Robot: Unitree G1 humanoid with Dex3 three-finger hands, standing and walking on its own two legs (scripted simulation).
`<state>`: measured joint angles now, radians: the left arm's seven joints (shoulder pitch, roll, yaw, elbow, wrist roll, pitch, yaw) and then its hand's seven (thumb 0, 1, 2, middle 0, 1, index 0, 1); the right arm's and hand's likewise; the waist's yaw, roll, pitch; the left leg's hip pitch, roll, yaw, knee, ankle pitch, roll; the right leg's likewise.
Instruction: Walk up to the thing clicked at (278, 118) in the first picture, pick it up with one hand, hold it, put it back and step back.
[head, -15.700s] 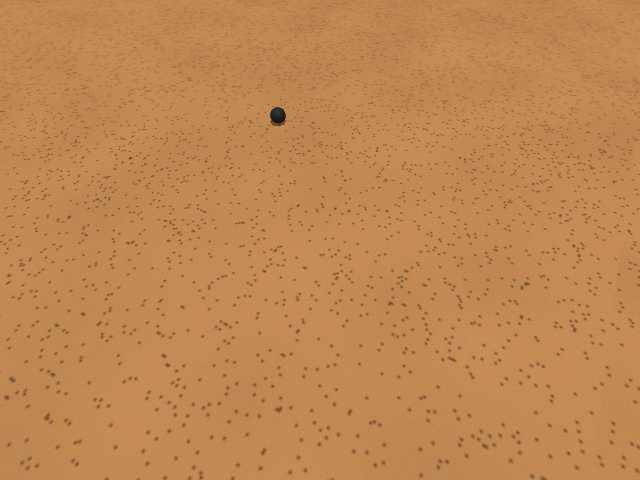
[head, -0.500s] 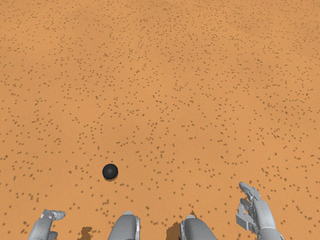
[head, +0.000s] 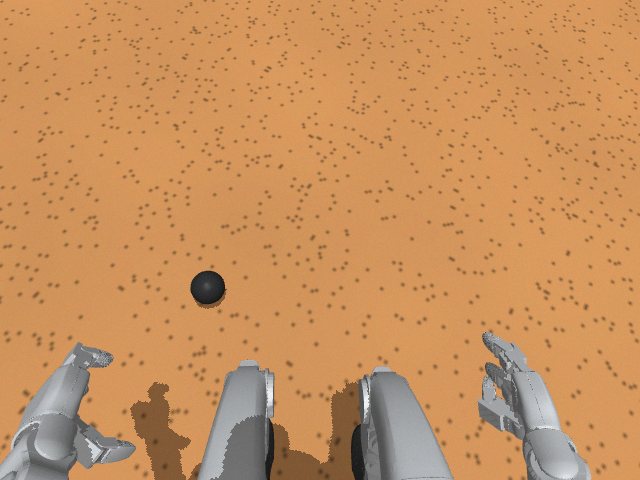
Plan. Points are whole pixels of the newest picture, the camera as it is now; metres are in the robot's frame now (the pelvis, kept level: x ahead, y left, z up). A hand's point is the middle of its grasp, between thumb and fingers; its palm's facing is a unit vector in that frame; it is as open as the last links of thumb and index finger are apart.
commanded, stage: rise first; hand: left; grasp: from above
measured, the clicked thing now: (207, 287) +0.49 +0.27 -0.55
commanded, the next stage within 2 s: none
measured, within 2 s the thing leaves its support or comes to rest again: neither
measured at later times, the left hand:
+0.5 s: hand (140, 335) +0.33 +0.33 -0.31, palm faces -0.48 -0.23 -0.85, open 14.0 cm
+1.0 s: hand (158, 311) +0.39 +0.33 -0.38, palm faces -0.47 -0.02 -0.88, open 14.2 cm
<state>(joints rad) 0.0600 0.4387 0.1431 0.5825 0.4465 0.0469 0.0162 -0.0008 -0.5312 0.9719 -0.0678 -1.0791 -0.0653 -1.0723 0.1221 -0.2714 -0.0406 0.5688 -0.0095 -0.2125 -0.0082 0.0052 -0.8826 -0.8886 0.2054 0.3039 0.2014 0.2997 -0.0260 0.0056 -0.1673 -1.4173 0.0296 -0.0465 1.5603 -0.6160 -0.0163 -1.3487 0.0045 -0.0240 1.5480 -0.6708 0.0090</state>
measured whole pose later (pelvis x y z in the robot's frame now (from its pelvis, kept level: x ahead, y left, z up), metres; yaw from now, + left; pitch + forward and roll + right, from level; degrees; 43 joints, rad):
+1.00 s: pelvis -0.05 +0.01 -0.24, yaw -7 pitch +33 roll -8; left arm -0.81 0.83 0.18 1.30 1.27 -0.36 0.30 0.00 -0.53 1.01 -0.07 -1.01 -0.07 -1.01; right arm 0.08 -0.27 0.01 0.74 -0.12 0.00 0.12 0.00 -0.90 -0.89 0.20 0.30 0.20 0.30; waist -0.13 -0.03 -0.05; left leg -2.28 0.03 -0.15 2.34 -0.65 0.00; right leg -2.15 0.04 -0.08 2.28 -0.71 0.04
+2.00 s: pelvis -0.05 +0.01 -0.27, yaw -10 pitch +32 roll -10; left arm -0.91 0.92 0.19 1.42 1.29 -0.33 0.34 0.00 -0.55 1.01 -0.08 -1.06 -0.07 -1.05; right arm 0.08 -0.26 0.09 0.74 -0.17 0.01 0.14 0.00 -0.91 -0.90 0.20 0.30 0.20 0.30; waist -0.20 -0.05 0.01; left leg -2.35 0.04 -0.19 2.45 -0.68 -0.01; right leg -2.22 0.07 -0.11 2.36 -0.72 0.05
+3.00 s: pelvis -0.05 +0.01 -0.27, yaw -11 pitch +31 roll -12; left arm -0.97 1.00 0.19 1.45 1.28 -0.33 0.32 0.00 -0.56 1.02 -0.09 -1.05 -0.08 -1.06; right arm 0.09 -0.28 0.15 0.70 -0.18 0.01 0.15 0.00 -0.91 -0.90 0.20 0.30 0.20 0.30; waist -0.23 -0.06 0.03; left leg -2.35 0.03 -0.21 2.47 -0.67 0.00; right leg -2.21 0.07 -0.13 2.36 -0.71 0.05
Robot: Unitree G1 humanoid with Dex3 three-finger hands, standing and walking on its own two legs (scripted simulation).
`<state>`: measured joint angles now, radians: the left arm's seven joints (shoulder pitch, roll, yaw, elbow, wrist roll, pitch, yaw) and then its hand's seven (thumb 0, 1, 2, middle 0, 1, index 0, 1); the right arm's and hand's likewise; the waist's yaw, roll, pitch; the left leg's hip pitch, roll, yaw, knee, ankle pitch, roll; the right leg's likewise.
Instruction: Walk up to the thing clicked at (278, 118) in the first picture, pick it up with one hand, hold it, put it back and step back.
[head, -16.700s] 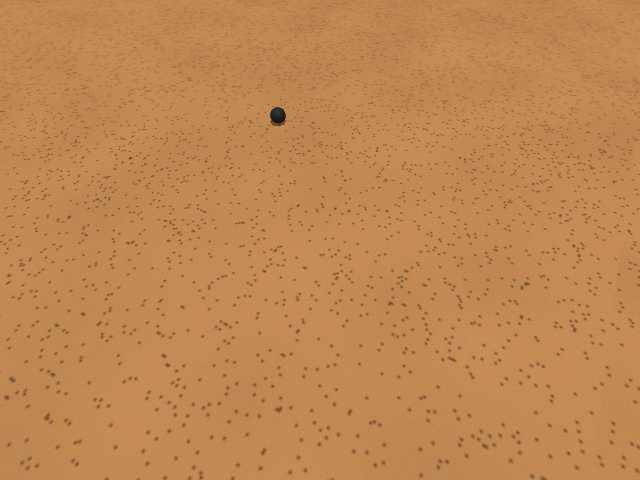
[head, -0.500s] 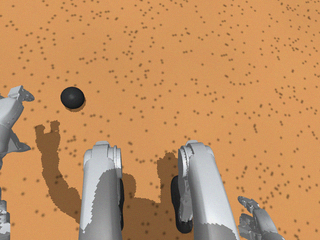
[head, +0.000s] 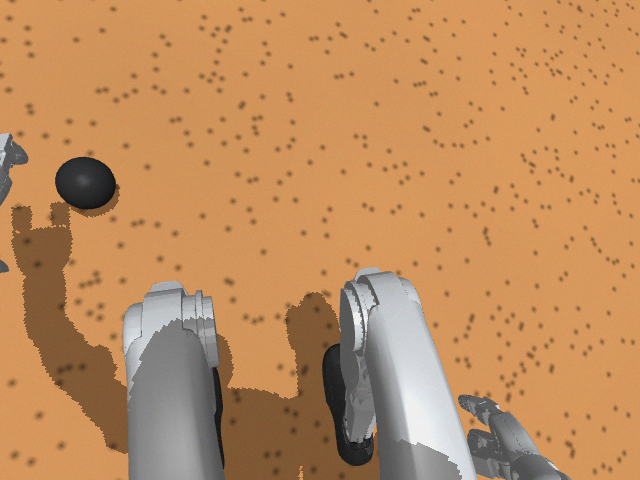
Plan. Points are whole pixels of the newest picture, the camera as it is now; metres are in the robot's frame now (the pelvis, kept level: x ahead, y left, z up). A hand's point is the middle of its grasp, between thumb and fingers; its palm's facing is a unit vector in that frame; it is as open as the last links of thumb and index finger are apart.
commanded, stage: rise first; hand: left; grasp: from above
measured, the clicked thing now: (86, 183) +0.51 +0.33 -0.31
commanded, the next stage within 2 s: none
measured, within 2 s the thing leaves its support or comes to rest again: neither
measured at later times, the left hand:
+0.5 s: hand (10, 206) +0.43 +0.37 -0.18, palm faces -0.45 -0.10 -0.89, open 14.2 cm
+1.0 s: hand (22, 197) +0.45 +0.36 -0.19, palm faces -0.45 -0.09 -0.89, open 14.2 cm
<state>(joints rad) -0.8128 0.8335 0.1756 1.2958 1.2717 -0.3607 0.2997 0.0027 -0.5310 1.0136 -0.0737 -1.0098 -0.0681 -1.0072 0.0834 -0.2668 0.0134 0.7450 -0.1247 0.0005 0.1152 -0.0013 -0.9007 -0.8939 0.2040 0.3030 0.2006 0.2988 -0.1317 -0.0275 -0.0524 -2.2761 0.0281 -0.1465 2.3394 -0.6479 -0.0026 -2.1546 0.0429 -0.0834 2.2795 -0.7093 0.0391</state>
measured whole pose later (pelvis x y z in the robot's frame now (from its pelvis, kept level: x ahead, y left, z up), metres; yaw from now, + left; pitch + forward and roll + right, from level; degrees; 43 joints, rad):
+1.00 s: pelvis +0.01 +0.00 -0.03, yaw -3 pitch +32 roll -10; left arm -0.91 0.92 0.19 1.42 1.29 -0.33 0.34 0.00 -0.55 1.01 -0.08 -1.06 -0.07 -1.05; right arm 0.08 -0.26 0.09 0.74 -0.17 0.01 0.14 0.00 -0.91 -0.90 0.20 0.30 0.20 0.30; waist -0.20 -0.05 0.01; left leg -2.35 0.04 -0.19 2.45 -0.68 -0.01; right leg -2.22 0.07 -0.11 2.36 -0.72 0.05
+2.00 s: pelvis +0.00 +0.00 -0.03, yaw -4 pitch +31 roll -12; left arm -0.97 1.00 0.19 1.45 1.28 -0.33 0.32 0.00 -0.56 1.02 -0.09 -1.05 -0.08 -1.06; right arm 0.09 -0.28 0.15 0.70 -0.18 0.01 0.15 0.00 -0.91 -0.90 0.20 0.30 0.20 0.30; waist -0.23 -0.06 0.03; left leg -2.35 0.03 -0.21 2.47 -0.67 0.00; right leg -2.21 0.07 -0.13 2.36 -0.71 0.05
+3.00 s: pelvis +0.00 +0.01 -0.03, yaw -4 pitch +31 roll -12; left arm -0.96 0.99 0.17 1.42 1.28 -0.33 0.29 0.00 -0.54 1.02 -0.10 -1.06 -0.09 -1.06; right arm 0.11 -0.28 0.15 0.69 -0.17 0.01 0.15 0.00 -0.91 -0.89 0.20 0.30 0.20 0.30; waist -0.24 -0.06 0.03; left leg -2.35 0.03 -0.21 2.46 -0.67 0.00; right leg -2.21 0.07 -0.13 2.35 -0.70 0.06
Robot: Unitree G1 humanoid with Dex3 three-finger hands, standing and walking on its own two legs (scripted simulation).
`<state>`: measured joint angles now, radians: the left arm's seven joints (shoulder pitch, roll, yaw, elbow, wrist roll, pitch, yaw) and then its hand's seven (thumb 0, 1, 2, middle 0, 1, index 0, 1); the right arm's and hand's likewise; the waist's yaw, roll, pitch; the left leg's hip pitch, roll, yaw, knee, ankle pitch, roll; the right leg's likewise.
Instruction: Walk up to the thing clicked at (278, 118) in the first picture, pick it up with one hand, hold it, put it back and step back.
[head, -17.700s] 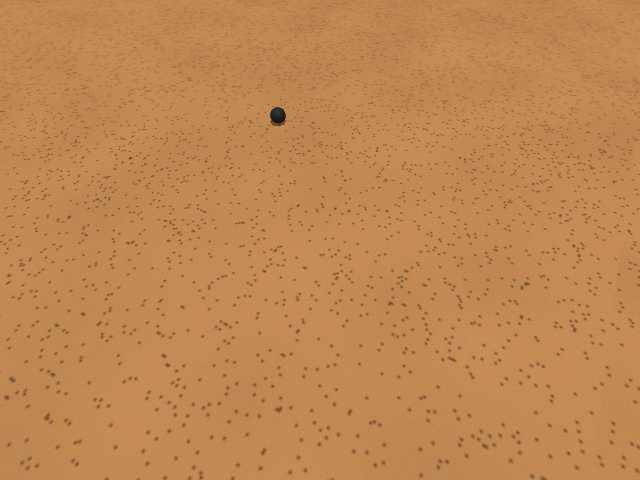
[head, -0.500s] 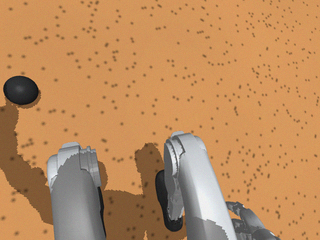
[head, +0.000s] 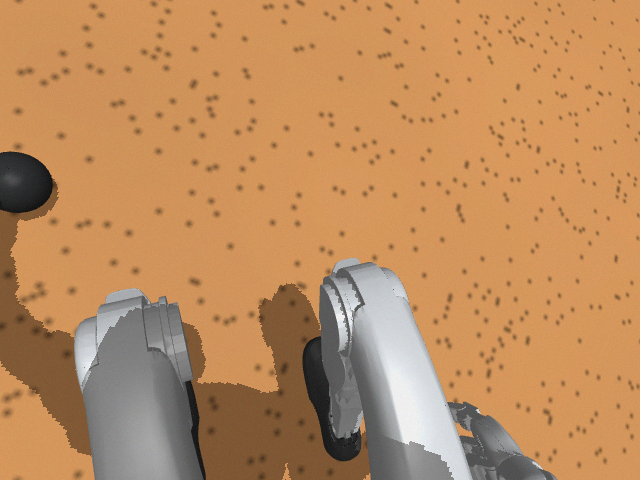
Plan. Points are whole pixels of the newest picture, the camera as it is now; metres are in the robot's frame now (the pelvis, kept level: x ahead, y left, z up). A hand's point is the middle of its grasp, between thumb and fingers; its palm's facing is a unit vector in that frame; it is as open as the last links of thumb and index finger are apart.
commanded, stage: rise first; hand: left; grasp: from above
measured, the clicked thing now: (16, 182) +0.48 +0.35 -0.28
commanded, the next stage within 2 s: none
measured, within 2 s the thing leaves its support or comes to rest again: neither
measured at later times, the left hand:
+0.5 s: hand out of the picture +0.43 +0.39 -0.17, palm faces -0.44 -0.12 -0.89, open 14.1 cm
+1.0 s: hand out of the picture +0.44 +0.39 -0.17, palm faces -0.44 -0.12 -0.89, open 14.2 cm
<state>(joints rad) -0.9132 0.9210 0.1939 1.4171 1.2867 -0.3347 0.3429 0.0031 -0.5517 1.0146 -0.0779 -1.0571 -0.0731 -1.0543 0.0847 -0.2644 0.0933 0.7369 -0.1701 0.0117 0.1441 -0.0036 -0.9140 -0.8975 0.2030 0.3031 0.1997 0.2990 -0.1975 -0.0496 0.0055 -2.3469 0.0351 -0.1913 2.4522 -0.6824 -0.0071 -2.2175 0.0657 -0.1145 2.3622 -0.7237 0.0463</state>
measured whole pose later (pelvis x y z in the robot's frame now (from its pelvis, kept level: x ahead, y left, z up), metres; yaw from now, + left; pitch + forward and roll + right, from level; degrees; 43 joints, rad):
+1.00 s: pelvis +0.00 +0.00 +0.00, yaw -1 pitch +31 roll -12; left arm -0.97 1.00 0.19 1.45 1.28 -0.33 0.32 0.00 -0.56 1.02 -0.09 -1.05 -0.08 -1.06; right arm 0.09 -0.28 0.15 0.70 -0.18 0.01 0.15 0.00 -0.91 -0.90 0.20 0.30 0.20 0.30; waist -0.23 -0.06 0.03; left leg -2.35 0.03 -0.21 2.47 -0.67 0.00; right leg -2.21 0.07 -0.13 2.36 -0.71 0.05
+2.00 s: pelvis -0.01 +0.00 +0.00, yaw -1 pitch +31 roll -12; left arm -0.96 0.99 0.17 1.42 1.28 -0.33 0.29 0.00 -0.54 1.02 -0.10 -1.06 -0.09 -1.06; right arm 0.11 -0.28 0.15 0.69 -0.17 0.01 0.15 0.00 -0.91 -0.89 0.20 0.30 0.20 0.30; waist -0.24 -0.06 0.03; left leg -2.35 0.03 -0.21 2.46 -0.67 0.00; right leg -2.21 0.07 -0.13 2.35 -0.70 0.06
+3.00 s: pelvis -0.01 +0.00 +0.00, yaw -1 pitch +30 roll -12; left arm -0.97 1.00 0.16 1.44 1.29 -0.34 0.30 0.00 -0.53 1.02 -0.10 -1.03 -0.09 -1.03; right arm 0.11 -0.28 0.17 0.68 -0.17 0.00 0.15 0.00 -0.90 -0.89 0.20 0.30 0.20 0.30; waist -0.24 -0.06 0.03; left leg -2.36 0.03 -0.21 2.46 -0.66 0.00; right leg -2.21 0.07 -0.13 2.35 -0.70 0.05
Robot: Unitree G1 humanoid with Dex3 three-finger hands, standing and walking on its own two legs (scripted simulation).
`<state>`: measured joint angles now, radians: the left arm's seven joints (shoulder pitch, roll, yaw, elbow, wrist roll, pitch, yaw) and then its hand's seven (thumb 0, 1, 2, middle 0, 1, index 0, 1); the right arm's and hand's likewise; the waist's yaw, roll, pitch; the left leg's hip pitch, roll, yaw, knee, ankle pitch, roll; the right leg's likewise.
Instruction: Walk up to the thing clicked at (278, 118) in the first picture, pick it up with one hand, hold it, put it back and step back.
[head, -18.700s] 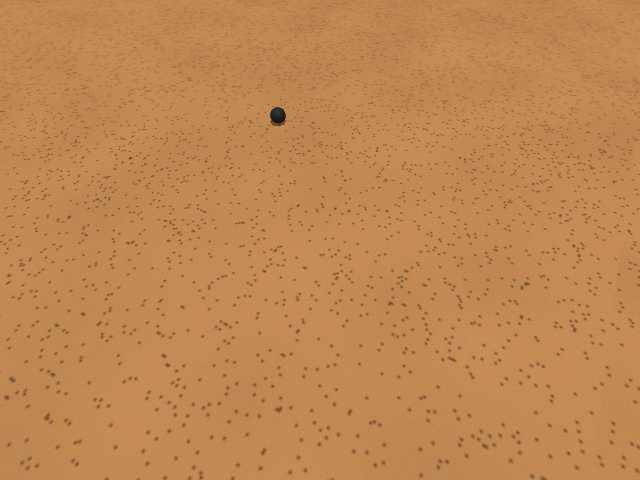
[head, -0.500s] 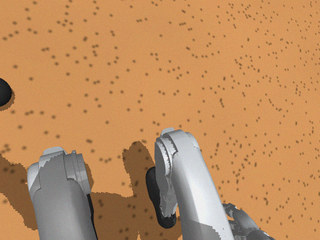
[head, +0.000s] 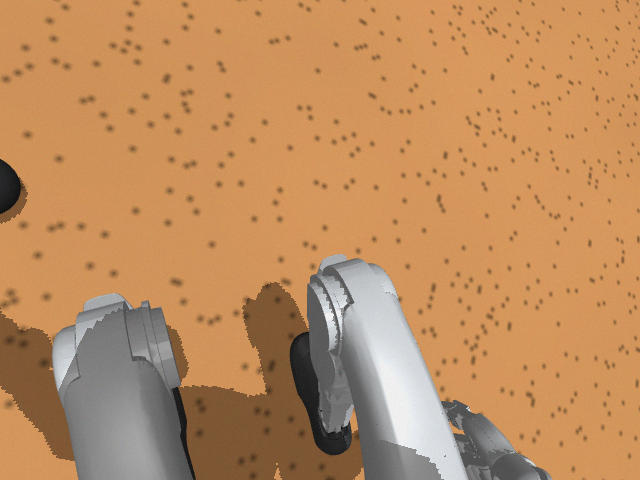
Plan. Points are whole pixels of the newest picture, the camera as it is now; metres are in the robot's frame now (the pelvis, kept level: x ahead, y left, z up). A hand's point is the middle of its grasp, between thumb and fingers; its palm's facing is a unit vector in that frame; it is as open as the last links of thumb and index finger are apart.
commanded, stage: rise first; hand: left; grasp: from above
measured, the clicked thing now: out of the picture +0.48 +0.36 -0.28
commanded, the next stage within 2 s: none
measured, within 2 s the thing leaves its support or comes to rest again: neither
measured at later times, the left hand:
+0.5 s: hand out of the picture +0.43 +0.39 -0.16, palm faces -0.44 -0.12 -0.89, open 14.1 cm
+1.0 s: hand out of the picture +0.43 +0.39 -0.16, palm faces -0.44 -0.12 -0.89, open 14.0 cm
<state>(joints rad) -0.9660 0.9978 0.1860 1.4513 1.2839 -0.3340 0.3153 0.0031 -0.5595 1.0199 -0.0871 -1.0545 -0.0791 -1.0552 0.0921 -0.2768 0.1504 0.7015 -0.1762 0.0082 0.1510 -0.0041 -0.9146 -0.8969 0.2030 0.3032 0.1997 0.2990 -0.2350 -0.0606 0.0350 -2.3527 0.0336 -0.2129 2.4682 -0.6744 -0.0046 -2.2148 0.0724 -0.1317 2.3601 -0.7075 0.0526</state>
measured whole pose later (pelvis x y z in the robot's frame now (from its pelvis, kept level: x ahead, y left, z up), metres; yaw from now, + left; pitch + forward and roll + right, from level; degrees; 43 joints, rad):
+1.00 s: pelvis +0.00 +0.00 +0.00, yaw +0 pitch +31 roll -12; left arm -0.96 0.99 0.17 1.42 1.28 -0.33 0.29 0.00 -0.54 1.02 -0.10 -1.06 -0.09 -1.06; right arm 0.11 -0.28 0.15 0.69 -0.17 0.01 0.15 0.00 -0.91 -0.89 0.20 0.30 0.20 0.30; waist -0.24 -0.06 0.03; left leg -2.35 0.03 -0.21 2.46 -0.67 0.00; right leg -2.21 0.07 -0.13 2.35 -0.70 0.06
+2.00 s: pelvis +0.00 +0.00 +0.00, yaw +0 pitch +30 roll -12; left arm -0.97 1.00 0.16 1.44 1.29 -0.34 0.30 0.00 -0.53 1.02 -0.10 -1.03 -0.09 -1.03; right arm 0.11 -0.28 0.17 0.68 -0.17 0.00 0.15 0.00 -0.90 -0.89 0.20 0.30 0.20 0.30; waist -0.24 -0.06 0.03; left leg -2.36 0.03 -0.21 2.46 -0.66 0.00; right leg -2.21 0.07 -0.13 2.35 -0.70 0.05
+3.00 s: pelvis +0.00 +0.00 +0.00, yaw +0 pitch +31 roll -12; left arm -0.98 1.00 0.15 1.44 1.27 -0.31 0.29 0.00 -0.56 1.02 -0.09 -1.03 -0.07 -1.03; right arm 0.12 -0.28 0.16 0.67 -0.16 0.00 0.15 0.00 -0.90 -0.89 0.20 0.30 0.20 0.30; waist -0.25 -0.06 0.02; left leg -2.36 0.03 -0.21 2.46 -0.66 0.00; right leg -2.22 0.07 -0.13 2.35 -0.70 0.05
